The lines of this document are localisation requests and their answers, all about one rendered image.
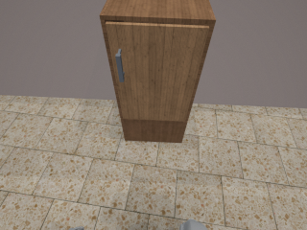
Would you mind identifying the handle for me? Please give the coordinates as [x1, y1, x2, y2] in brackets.
[115, 49, 125, 82]

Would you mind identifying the right robot thigh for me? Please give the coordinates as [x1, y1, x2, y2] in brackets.
[179, 220, 208, 230]

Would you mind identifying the cupboard door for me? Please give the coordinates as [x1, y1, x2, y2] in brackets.
[106, 21, 209, 122]

